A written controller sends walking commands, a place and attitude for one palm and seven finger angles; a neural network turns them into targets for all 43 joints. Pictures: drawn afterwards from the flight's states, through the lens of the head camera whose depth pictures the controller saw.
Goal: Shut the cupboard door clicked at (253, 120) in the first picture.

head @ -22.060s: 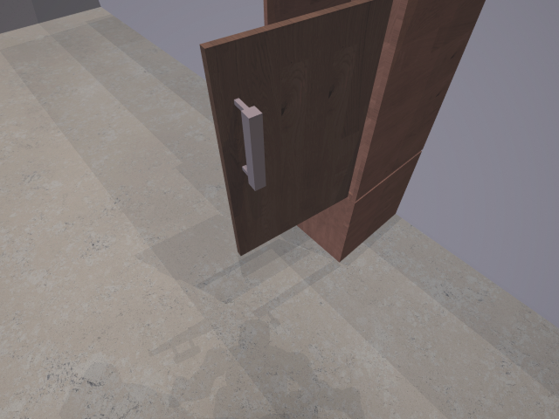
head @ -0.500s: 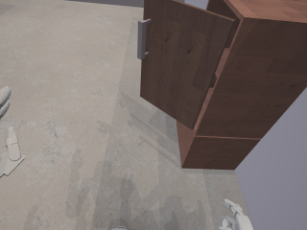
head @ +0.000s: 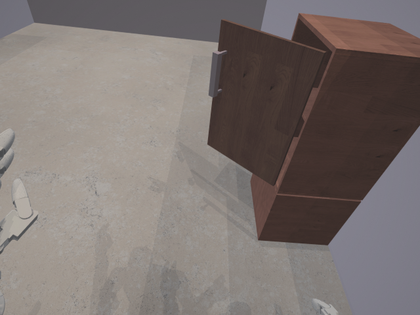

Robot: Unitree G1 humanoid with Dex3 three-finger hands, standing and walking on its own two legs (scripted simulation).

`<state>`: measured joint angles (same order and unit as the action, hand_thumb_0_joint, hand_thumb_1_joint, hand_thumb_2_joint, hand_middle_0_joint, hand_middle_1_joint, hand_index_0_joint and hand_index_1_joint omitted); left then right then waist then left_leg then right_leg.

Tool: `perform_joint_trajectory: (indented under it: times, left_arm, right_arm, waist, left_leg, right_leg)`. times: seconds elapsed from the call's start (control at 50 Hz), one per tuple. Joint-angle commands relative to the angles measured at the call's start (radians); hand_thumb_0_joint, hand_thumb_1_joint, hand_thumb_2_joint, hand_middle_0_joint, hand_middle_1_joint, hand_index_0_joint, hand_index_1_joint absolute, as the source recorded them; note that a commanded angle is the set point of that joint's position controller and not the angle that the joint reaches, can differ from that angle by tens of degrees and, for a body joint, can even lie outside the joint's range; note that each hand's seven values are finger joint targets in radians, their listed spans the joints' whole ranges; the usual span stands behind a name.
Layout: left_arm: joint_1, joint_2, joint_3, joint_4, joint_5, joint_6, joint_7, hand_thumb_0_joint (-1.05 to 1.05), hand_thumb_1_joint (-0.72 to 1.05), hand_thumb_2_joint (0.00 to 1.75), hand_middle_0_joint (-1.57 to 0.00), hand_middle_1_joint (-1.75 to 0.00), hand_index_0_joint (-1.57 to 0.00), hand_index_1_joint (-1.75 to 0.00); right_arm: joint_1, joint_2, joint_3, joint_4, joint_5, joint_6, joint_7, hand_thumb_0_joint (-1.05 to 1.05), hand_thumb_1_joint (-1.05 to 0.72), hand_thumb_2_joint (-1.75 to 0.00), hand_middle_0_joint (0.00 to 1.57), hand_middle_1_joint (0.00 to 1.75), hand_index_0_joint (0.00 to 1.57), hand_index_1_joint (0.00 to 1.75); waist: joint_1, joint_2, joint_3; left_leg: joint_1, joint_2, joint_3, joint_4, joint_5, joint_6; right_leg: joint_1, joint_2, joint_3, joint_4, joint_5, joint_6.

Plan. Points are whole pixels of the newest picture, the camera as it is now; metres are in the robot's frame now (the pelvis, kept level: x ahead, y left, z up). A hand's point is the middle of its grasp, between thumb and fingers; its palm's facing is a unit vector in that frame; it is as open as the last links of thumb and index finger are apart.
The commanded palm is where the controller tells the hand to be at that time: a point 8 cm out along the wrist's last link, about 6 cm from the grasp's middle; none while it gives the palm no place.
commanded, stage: stop stepping back and stand still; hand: left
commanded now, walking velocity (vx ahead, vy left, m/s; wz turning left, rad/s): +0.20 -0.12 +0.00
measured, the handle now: (218, 73) +0.99 +0.06 +0.06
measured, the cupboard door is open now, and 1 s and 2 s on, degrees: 50 50 50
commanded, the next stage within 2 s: let the arm hang, fingers relaxed in 0.88 s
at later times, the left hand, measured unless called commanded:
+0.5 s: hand (51, 200) +0.21 +0.27 +0.17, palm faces +0.45 -0.79 -0.41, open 7.4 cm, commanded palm +0.15 +0.31 +0.18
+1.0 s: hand (67, 189) +0.25 +0.27 +0.15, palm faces +0.36 -0.81 -0.46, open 7.4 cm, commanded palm none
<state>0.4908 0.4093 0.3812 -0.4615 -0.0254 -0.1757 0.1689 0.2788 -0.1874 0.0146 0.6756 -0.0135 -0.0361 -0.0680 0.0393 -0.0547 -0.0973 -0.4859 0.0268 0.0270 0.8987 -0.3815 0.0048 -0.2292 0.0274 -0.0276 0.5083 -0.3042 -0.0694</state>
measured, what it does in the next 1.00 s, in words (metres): steps on the spot: left foot, then right foot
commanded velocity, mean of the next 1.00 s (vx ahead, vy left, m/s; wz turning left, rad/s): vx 0.02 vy -0.05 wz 0.00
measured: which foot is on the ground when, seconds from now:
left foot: up 0.00-0.04, down 0.06-1.00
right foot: down 0.00-0.06, up 0.08-0.34, down 0.36-1.00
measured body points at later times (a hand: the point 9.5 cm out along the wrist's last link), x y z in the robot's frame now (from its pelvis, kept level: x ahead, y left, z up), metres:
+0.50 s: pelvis +0.01 +0.01 -0.01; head +0.00 +0.02 +0.44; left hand +0.18 +0.31 +0.19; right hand +0.14 -0.23 -0.11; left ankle +0.04 +0.12 -0.73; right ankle +0.00 -0.08 -0.74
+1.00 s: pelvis +0.04 +0.02 +0.00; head +0.04 +0.03 +0.45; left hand +0.23 +0.31 +0.18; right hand +0.20 -0.22 -0.08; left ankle +0.05 +0.12 -0.74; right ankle +0.00 -0.08 -0.74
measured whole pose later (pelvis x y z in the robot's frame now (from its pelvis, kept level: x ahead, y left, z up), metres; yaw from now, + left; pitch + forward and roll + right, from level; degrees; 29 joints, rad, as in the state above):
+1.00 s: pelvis +0.04 +0.02 +0.00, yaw -2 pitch +1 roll -1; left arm 0.53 0.43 0.37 -0.43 -0.04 -0.17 0.14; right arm 0.19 -0.20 0.01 0.61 0.02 -0.05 -0.05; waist 0.00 -0.01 -0.03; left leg -0.28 0.03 0.05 0.54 -0.27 0.01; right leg -0.19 0.03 -0.06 0.48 -0.31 -0.03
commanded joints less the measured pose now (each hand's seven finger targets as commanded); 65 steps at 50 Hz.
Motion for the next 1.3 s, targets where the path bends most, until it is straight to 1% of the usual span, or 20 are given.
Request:
perform_joint_trajectory:
  times: [0.0,0.02,0.04,0.06,0.08,0.14,0.2,0.28,0.3,0.36,0.42,0.46,0.5,0.56,0.76,0.94,0.96,1.0,1.1,1.28]
  left_arm:
    - [-0.26,0.19,0.081,-0.24,0.012,-0.059,0.045,0.0,0.9,0.9,-0.2,-0.3,-0.2,-0.3]
    - [-0.24,0.184,0.077,-0.277,-0.001,-0.056,0.045,0.0,0.9,0.9,-0.2,-0.3,-0.2,-0.3]
    - [-0.213,0.184,0.097,-0.327,-0.004,-0.066,0.046,0.0,0.9,0.9,-0.2,-0.3,-0.2,-0.3]
    - [-0.188,0.195,0.115,-0.338,-0.002,-0.081,0.043,0.0,0.9,0.9,-0.2,-0.3,-0.2,-0.3]
    - [-0.068,0.211,0.155,-0.225,-0.012,-0.072,0.026,0.0,0.9,0.9,-0.2,-0.3,-0.2,-0.3]
    - [-0.02,0.204,0.166,-0.305,-0.005,-0.066,0.006,0.0,0.9,0.9,-0.2,-0.3,-0.2,-0.3]
    - [0.025,0.197,0.172,-0.276,-0.003,-0.057,0.009,0.0,0.9,0.9,-0.2,-0.3,-0.2,-0.3]
    - [-0.011,0.189,0.155,-0.223,0.005,-0.03,0.017,0.0,0.9,0.9,-0.2,-0.3,-0.2,-0.3]
    - [-0.027,0.195,0.157,-0.216,0.007,-0.027,0.02,0.0,0.9,0.9,-0.2,-0.3,-0.2,-0.3]
    - [-0.103,0.233,0.17,-0.235,-0.008,-0.039,0.032,0.0,0.9,0.9,-0.2,-0.3,-0.2,-0.3]
    - [-0.065,0.213,0.167,-0.236,-0.008,-0.044,0.04,0.0,0.9,0.9,-0.2,-0.3,-0.2,-0.3]
    - [-0.055,0.197,0.155,-0.26,-0.007,-0.06,0.037,0.0,0.9,0.9,-0.2,-0.3,-0.2,-0.3]
    - [-0.046,0.207,0.166,-0.282,-0.013,-0.077,0.03,0.0,0.9,0.9,-0.2,-0.3,-0.2,-0.3]
    - [-0.022,0.187,0.155,-0.246,-0.006,-0.08,0.014,0.0,0.9,0.9,-0.2,-0.3,-0.2,-0.3]
    - [0.062,0.181,0.154,-0.217,-0.024,-0.056,0.013,0.0,0.9,0.9,-0.2,-0.3,-0.2,-0.3]
    - [0.033,0.193,0.154,-0.226,-0.023,-0.047,0.012,0.0,0.9,0.9,-0.2,-0.3,-0.2,-0.3]
    - [-0.035,0.009,-0.311,0.512,0.045,0.1,-0.131,0.0,0.9,0.9,-0.2,-0.3,-0.2,-0.3]
    - [-0.08,-0.024,-0.291,0.593,0.049,0.176,-0.158,0.0,0.9,0.9,-0.2,-0.3,-0.2,-0.3]
    - [-0.223,0.001,-0.321,0.907,0.051,0.164,-0.164,0.0,0.9,0.9,-0.2,-0.3,-0.2,-0.3]
    - [-0.182,-0.093,-0.347,1.369,0.04,0.177,-0.146,0.0,0.9,0.9,-0.2,-0.3,-0.2,-0.3]
  right_arm:
    - [-0.134,-0.13,-0.044,-0.166,0.001,-0.081,-0.043,0.0,-0.9,-0.9,0.2,0.3,0.2,0.3]
    - [-0.117,-0.151,-0.052,-0.18,0.013,-0.099,-0.049,0.0,-0.9,-0.9,0.2,0.3,0.2,0.3]
    - [-0.119,-0.181,-0.059,-0.197,0.014,-0.107,-0.043,0.0,-0.9,-0.9,0.2,0.3,0.2,0.3]
    - [-0.127,-0.153,-0.052,-0.209,0.013,-0.114,-0.031,0.0,-0.9,-0.9,0.2,0.3,0.2,0.3]
    - [-0.131,-0.145,-0.057,-0.186,0.013,-0.114,-0.017,0.0,-0.9,-0.9,0.2,0.3,0.2,0.3]
    - [-0.152,-0.129,-0.051,-0.189,0.008,-0.102,0.009,0.0,-0.9,-0.9,0.2,0.3,0.2,0.3]
    - [-0.147,-0.136,-0.047,-0.189,0.01,-0.087,0.012,0.0,-0.9,-0.9,0.2,0.3,0.2,0.3]
    - [-0.131,-0.132,-0.045,-0.2,0.01,-0.071,0.003,0.0,-0.9,-0.9,0.2,0.3,0.2,0.3]
    - [-0.123,-0.13,-0.047,-0.196,0.01,-0.068,0.003,0.0,-0.9,-0.9,0.2,0.3,0.2,0.3]
    - [-0.107,-0.114,-0.044,-0.176,0.011,-0.079,0.007,0.0,-0.9,-0.9,0.2,0.3,0.2,0.3]
    - [-0.132,-0.127,-0.053,-0.171,0.024,-0.075,0.009,0.0,-0.9,-0.9,0.2,0.3,0.2,0.3]
    - [-0.139,-0.114,-0.041,-0.167,0.02,-0.07,0.003,0.0,-0.9,-0.9,0.2,0.3,0.2,0.3]
    - [-0.157,-0.136,-0.051,-0.178,0.022,-0.075,-0.009,0.0,-0.9,-0.9,0.2,0.3,0.2,0.3]
    - [-0.167,-0.128,-0.037,-0.187,0.02,-0.078,-0.016,0.0,-0.9,-0.9,0.2,0.3,0.2,0.3]
    - [-0.143,-0.125,-0.05,-0.214,0.038,-0.053,-0.004,0.0,-0.9,-0.9,0.2,0.3,0.2,0.3]
    - [-0.155,-0.125,-0.042,-0.228,0.036,-0.035,-0.015,0.0,-0.9,-0.9,0.2,0.3,0.2,0.3]
    - [-0.242,-0.303,-0.082,-0.065,0.038,-0.102,0.072,0.0,-0.9,-0.9,0.2,0.3,0.2,0.3]
    - [-0.129,-0.265,-0.083,-0.028,0.012,-0.049,0.074,0.0,-0.9,-0.9,0.2,0.3,0.2,0.3]
    - [-0.133,-0.249,-0.051,0.027,-0.009,0.0,0.073,0.0,-0.9,-0.9,0.2,0.3,0.2,0.3]
    - [-0.064,-0.132,-0.018,0.247,-0.014,0.04,0.053,0.0,-0.9,-0.9,0.2,0.3,0.2,0.3]
  waist:
    - [-0.062,0.086,0.073]
    - [-0.073,0.199,0.054]
    - [-0.069,0.434,0.044]
    - [-0.066,0.368,0.061]
    - [-0.058,0.262,0.046]
    - [-0.053,0.205,0.103]
    - [-0.046,0.286,0.109]
    - [-0.047,0.253,0.081]
    - [-0.05,0.191,0.079]
    - [-0.056,-0.069,0.026]
    - [-0.047,-0.052,0.034]
    - [-0.058,0.002,0.029]
    - [-0.045,0.114,0.021]
    - [-0.04,0.258,0.081]
    - [-0.049,0.072,-0.093]
    - [-0.045,0.124,-0.039]
    - [-0.068,0.124,0.074]
    - [-0.052,0.111,0.003]
    - [-0.048,-0.128,0.044]
    - [-0.042,0.194,0.101]
  left_leg:
    - [0.286,-0.014,0.089,-0.35,0.01,0.016]
    - [0.359,0.043,-0.023,-0.5,-0.044,0.042]
    - [0.463,0.24,-0.372,-0.612,-0.057,0.119]
    - [0.436,0.328,-0.518,-0.668,0.032,0.182]
    - [0.321,0.348,-0.529,-0.711,-0.176,0.18]
    - [0.134,0.306,-0.361,-0.717,-0.218,0.158]
    - [-0.017,0.26,-0.181,-0.728,-0.307,0.105]
    - [-0.07,0.18,-0.071,-0.608,-0.334,0.046]
    - [-0.064,0.144,-0.042,-0.517,-0.288,0.034]
    - [-0.031,0.012,0.022,-0.126,-0.022,-0.008]
    - [0.006,0.032,-0.032,-0.144,-0.023,-0.012]
    - [0.154,0.017,-0.004,-0.352,0.115,-0.003]
    - [0.277,0.082,-0.092,-0.466,0.32,0.024]
    - [0.165,0.168,-0.214,-0.573,0.266,0.062]
    - [0.239,0.058,-0.019,-0.374,0.458,0.005]
    - [0.245,0.073,-0.049,-0.438,0.451,0.012]
    - [0.208,0.087,-0.049,-0.297,0.585,0.013]
    - [0.219,0.11,-0.077,-0.357,0.435,0.025]
    - [0.199,0.077,-0.125,-0.411,0.354,0.042]
    - [0.23,0.055,-0.106,-0.557,0.14,0.024]
  right_leg:
    - [-0.206,-0.177,0.149,-0.12,-0.388,-0.085]
    - [-0.221,-0.118,0.081,0.079,-0.284,-0.038]
    - [-0.373,-0.003,-0.007,0.333,-0.23,0.033]
    - [-0.418,0.018,0.001,0.467,-0.232,0.057]
    - [-0.361,-0.019,0.068,0.537,-0.194,0.055]
    - [-0.251,-0.052,0.043,0.446,-0.076,0.065]
    - [-0.038,-0.008,-0.046,0.277,-0.048,0.067]
    - [0.18,0.032,-0.088,0.011,-0.094,0.054]
    - [0.186,-0.002,-0.026,-0.067,-0.112,0.035]
    - [0.095,-0.293,0.403,-0.241,-0.057,-0.113]
    - [0.094,-0.3,0.334,-0.17,0.123,-0.135]
    - [0.051,-0.23,0.193,-0.093,0.211,-0.063]
    - [-0.01,-0.104,0.086,-0.017,0.158,0.029]
    - [0.031,-0.033,0.028,-0.006,0.086,0.074]
    - [0.166,-0.126,0.119,-0.061,0.587,0.054]
    - [0.12,-0.09,0.081,-0.073,0.42,0.059]
    - [-0.031,-0.167,0.007,0.039,0.513,0.042]
    - [-0.063,-0.131,0.041,0.01,0.22,0.036]
    - [-0.016,-0.144,0.088,-0.052,0.149,0.022]
    - [0.046,-0.127,0.104,-0.176,0.019,0.024]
